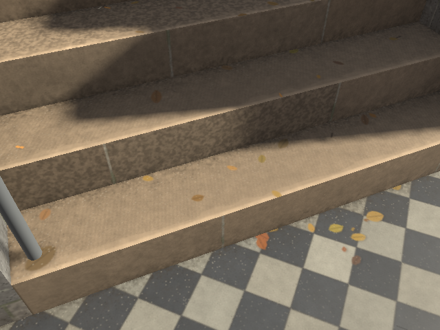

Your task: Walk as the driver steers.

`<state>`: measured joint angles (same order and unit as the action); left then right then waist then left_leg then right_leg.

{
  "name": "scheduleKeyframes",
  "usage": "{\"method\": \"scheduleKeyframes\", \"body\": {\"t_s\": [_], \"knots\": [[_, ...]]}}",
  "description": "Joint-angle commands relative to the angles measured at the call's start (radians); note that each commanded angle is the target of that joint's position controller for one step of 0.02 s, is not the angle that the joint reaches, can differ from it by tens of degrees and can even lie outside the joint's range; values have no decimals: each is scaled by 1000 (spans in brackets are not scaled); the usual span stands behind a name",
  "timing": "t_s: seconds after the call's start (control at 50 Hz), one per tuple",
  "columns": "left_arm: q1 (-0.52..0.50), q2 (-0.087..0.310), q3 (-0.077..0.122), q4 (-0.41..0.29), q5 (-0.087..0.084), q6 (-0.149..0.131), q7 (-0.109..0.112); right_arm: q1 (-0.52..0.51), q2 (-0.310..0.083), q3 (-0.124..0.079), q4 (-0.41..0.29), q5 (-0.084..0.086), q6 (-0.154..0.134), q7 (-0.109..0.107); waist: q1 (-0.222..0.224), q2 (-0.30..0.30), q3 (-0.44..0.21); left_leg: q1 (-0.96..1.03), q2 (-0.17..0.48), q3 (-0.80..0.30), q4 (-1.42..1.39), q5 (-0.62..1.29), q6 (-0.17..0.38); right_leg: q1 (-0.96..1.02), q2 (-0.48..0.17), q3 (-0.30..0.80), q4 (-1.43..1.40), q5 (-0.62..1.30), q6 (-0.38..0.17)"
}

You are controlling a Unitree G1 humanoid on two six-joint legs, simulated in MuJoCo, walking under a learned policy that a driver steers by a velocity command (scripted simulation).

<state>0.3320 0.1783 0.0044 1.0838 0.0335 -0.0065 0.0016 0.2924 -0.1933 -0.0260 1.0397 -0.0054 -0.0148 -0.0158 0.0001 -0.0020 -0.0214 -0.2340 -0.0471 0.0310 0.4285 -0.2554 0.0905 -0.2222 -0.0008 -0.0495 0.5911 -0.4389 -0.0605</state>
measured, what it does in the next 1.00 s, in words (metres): walks ahead: right foot, then left foot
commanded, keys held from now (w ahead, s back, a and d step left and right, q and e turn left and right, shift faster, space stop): w+shift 0.68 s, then shift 0.32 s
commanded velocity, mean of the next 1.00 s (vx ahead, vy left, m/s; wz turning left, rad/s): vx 0.71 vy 0.00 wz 0.00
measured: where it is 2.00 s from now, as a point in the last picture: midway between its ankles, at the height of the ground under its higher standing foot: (212, 304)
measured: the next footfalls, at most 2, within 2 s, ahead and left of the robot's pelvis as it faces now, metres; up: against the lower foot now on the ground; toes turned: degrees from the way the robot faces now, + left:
right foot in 0.18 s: +0.05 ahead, -0.12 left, +0.00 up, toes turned -3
left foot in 0.62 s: +0.46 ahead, +0.11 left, +0.00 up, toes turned +5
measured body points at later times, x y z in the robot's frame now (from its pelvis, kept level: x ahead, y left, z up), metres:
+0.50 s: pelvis +0.17 -0.02 -0.01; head +0.19 -0.03 +0.44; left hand +0.06 +0.21 -0.14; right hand +0.41 -0.24 -0.10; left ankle +0.35 +0.13 -0.69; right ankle +0.01 -0.12 -0.74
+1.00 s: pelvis +0.53 +0.03 -0.01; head +0.56 +0.02 +0.44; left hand +0.69 +0.25 -0.13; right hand +0.49 -0.21 -0.16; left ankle +0.42 +0.10 -0.74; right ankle +0.70 -0.04 -0.73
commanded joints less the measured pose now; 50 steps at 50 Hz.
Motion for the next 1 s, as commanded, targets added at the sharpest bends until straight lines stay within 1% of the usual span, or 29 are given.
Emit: {"method": "scheduleKeyframes", "body": {"t_s": [0.02, 0.08, 0.14, 0.16, 0.18, 0.2, 0.22, 0.24, 0.26, 0.32, 0.42, 0.52, 0.56, 0.58, 0.6, 0.62, 0.64, 0.66, 0.68, 0.7, 0.72, 0.74, 0.78, 0.8, 0.86, 0.92, 0.96, 0.98, 1.0], "knots": [[-77, 75, 24, -93, 1, -31, -20, 46, -159, -51, -25, -8, -13, 6, -15, 97, 111, -6, 365, -484, -383, -485, 153, -217, -40, 28, 172, -4, -28], [0, 57, 31, -78, -15, -55, -27, -86, -167, -60, -68, 8, -36, 7, 59, 87, 36, -65, 265, -281, -349, -309, 95, -41, -16, -11, 47, 44, -30], [173, 42, 36, -18, -18, -56, -8, -165, -169, -70, -88, 12, -31, 6, 140, 48, 79, -281, 178, -152, -189, -377, 73, 249, 43, -122, -218, 155, -19], [275, 64, 43, 16, -12, -63, 3, -219, -127, -62, -116, 4, -32, 8, 175, -44, 84, -454, 125, -92, 8, -342, 47, 408, -22, -23, -277, 79, -30], [326, 124, 52, 13, 8, -73, 12, -271, -17, -32, -156, -5, -40, 16, 187, -267, 62, -601, 27, 23, 366, -258, 7, 460, -277, 337, -411, -187, -55], [232, 190, 65, -22, 6, -70, 21, -267, -13, -28, -191, -16, -45, 29, 113, -214, 119, -740, 31, -41, 487, -126, 8, 360, -419, 628, -526, -420, -129], [166, 215, 79, -38, 2, -68, 23, -263, -55, -33, -204, -28, -50, 41, 71, -161, 144, -747, 105, -86, 550, -30, 5, 270, -460, 675, -544, -467, -180], [97, 179, 73, -63, -10, -79, 13, -268, -101, -44, -194, -27, -54, 54, 39, -75, 135, -721, 127, -97, 569, 53, -15, 258, -390, 574, -534, -355, -154], [82, 164, 70, -74, -16, -90, 5, -247, -111, -49, -183, -30, -55, 61, 27, -50, 108, -674, 129, -83, 553, 88, -38, 249, -332, 472, -538, -242, -127], [148, 125, 62, -52, -19, -112, 5, -265, -91, -49, -183, -36, -35, 75, 34, -67, 109, -629, 127, -23, 552, 166, -73, 233, -242, 297, -562, -45, -108], [203, 119, 63, -45, -17, -122, -5, -438, -74, -39, -253, -26, -26, 79, 69, -85, 170, -599, 123, 33, 384, 265, -79, 221, -206, 179, -598, 133, -118], [214, 151, 71, -27, -15, -129, 2, -537, -91, -32, -311, -19, -35, 79, 77, -101, 206, -474, 112, 83, 189, 243, -13, 318, -243, 81, -620, 438, -112], [192, 180, 75, -19, -16, -124, 6, -479, -107, -37, -307, -26, -41, 65, 34, -128, 155, -320, 48, 129, 137, 144, 37, 353, -242, 14, -478, 917, -97], [189, 206, 80, -14, -13, -118, 9, -381, -127, -45, -286, -27, -44, 54, -12, -155, 91, -201, 1, 148, 144, 84, 58, 367, -249, -3, -328, 1197, -92], [172, 229, 86, -13, -8, -108, 14, -165, -157, -60, -225, -28, -52, 41, -106, -161, -22, 26, -37, 154, 120, 58, 79, 323, -242, -26, -92, 1310, -82], [137, 226, 85, -25, -7, -104, 17, 75, -208, -83, -149, -40, -61, 25, -213, -126, -141, 349, 25, 78, 122, 27, 103, 113, -196, -33, 210, 1123, -68], [191, 86, 54, -71, -42, -109, -6, 199, -314, -109, -129, -77, -69, 12, -180, 133, -301, 681, 319, -361, 51, -439, 168, -283, -69, -21, 625, 498, -41], [162, 95, 59, -83, -47, -135, -19, 210, -319, -109, -110, -63, -69, 26, -154, 233, -387, 692, 425, -820, -184, -711, 180, -448, 52, 144, 820, -20, -68], [41, 145, 74, -120, -44, -137, -17, 83, -281, -101, -104, -50, -73, 34, -105, 163, -192, 554, 378, -715, -221, -640, 139, -554, -27, 168, 855, 93, -96], [-19, 135, 66, -132, -40, -141, -19, -1, -202, -81, -114, -35, -85, 36, -73, 37, -62, 364, 364, -539, -216, -330, 134, -522, -80, 138, 788, 213, -86], [-24, 101, 57, -121, -28, -136, -18, -47, -149, -64, -109, -31, -97, 34, -27, -16, -4, 216, 327, -419, -221, -50, 122, -441, -105, 128, 726, 249, -70], [8, 74, 51, -113, -5, -120, -17, -61, -105, -45, -95, -24, -107, 32, 24, -7, 24, 109, 298, -306, -217, 255, 109, -359, -117, 122, 688, 242, -47], [37, 50, 44, -106, 8, -90, -21, -11, -75, -24, -57, -15, -123, 33, 59, 19, 26, 38, 285, -163, -193, 738, 117, -278, -105, 95, 636, 176, -7], [19, 49, 42, -116, 10, -83, -22, 4, -93, -24, -41, -5, -130, 31, 70, 42, 43, 30, 264, -105, -193, 875, 112, -289, -89, 73, 581, 181, 3], [-127, 45, 23, -173, 5, -88, -24, -28, -110, -15, -37, 3, -128, 23, 68, 91, 76, -36, 137, 55, -218, 916, 61, -201, -37, -22, 198, 347, 15], [-191, 60, 12, -184, -12, -92, -13, 23, -142, -17, -27, 8, -130, 22, 28, 111, 11, 44, 159, 41, -169, 888, 35, -84, 20, -39, -2, 528, 11], [0, 83, 20, -104, -7, -86, 11, 16, -129, -17, -20, 4, -128, 3, 87, 130, -57, 53, 185, 39, -32, 931, 30, 47, 32, -7, 47, 519, -11], [118, 104, 33, -59, 5, -87, 27, -25, -148, -21, -30, 12, -120, -4, 150, 90, -82, 56, 170, 43, 124, 957, 19, 132, 45, -23, -20, 519, -20], [200, 122, 41, -20, 19, -94, 34, -38, -155, -24, -32, 27, -114, -5, 186, 44, -80, 16, 134, 41, 299, 796, 0, 217, 34, -20, -149, 617, -26]]}}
